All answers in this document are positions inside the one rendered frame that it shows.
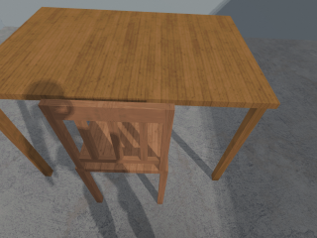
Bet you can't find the chair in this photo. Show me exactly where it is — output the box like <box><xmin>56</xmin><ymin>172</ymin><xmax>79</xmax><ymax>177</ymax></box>
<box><xmin>38</xmin><ymin>99</ymin><xmax>175</xmax><ymax>204</ymax></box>

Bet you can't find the table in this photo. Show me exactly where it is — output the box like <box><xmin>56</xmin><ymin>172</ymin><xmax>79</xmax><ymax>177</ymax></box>
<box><xmin>0</xmin><ymin>7</ymin><xmax>280</xmax><ymax>180</ymax></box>

